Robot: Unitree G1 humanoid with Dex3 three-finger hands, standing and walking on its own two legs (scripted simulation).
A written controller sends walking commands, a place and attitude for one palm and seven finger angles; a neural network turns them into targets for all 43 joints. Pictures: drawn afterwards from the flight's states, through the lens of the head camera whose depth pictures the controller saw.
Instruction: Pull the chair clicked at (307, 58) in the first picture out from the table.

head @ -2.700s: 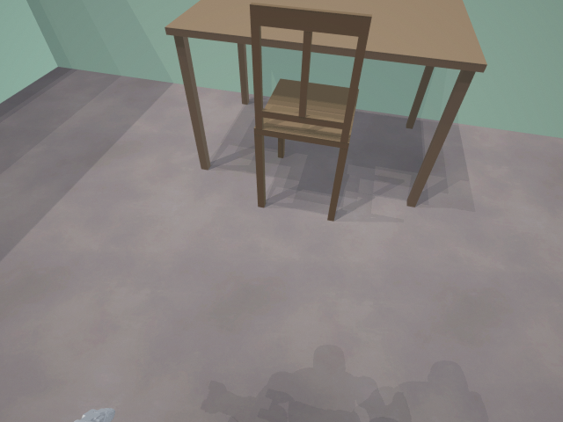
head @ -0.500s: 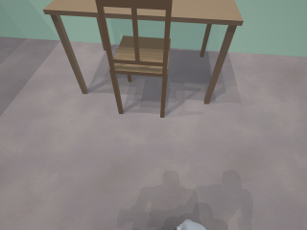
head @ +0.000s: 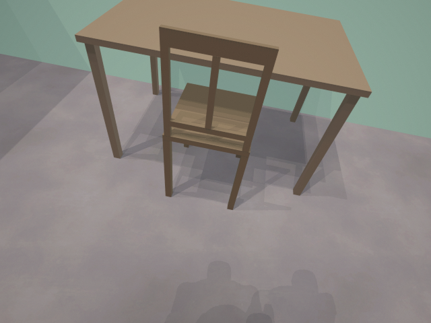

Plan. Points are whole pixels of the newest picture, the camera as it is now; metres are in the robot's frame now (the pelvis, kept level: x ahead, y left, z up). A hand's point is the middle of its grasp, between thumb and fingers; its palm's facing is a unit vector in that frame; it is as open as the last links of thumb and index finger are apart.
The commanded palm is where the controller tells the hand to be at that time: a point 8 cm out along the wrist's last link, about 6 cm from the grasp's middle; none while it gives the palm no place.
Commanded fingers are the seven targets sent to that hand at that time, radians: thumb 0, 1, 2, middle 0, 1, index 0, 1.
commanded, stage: take the last steps up to it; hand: left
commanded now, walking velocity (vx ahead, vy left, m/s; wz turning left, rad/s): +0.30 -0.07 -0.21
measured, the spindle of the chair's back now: (212, 95) +0.86 +0.06 -0.06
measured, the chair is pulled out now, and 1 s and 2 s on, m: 0.00 0.00 0.00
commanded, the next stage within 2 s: come to a stop and stand still in 0.86 s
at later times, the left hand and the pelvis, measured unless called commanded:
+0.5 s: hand (166, 259) +0.29 +0.12 -0.17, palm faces -0.10 -0.98 -0.18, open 7.3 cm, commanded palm none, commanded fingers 0.00 0.90 0.90 -0.20 -0.30 -0.20 -0.30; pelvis +0.18 -0.05 -0.01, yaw -5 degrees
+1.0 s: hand (166, 239) +0.34 +0.13 -0.17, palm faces -0.02 -0.99 -0.12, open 7.3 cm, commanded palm none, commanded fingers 0.00 0.90 0.90 -0.20 -0.30 -0.20 -0.30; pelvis +0.34 -0.04 +0.01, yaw -4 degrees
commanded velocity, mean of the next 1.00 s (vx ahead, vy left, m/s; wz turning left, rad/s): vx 0.22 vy -0.04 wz -0.06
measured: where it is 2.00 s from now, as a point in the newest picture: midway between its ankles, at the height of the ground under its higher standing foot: (210, 302)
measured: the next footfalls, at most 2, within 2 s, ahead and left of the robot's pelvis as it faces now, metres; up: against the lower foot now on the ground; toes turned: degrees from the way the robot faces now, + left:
right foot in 0.48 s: +0.29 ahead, -0.16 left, +0.00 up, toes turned -14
left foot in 0.86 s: +0.41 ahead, +0.06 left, +0.00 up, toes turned +5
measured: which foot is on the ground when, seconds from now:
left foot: down 0.00-0.48, up 0.50-0.84, down 0.86-1.00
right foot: up 0.00-0.46, down 0.48-0.86, up 0.88-1.00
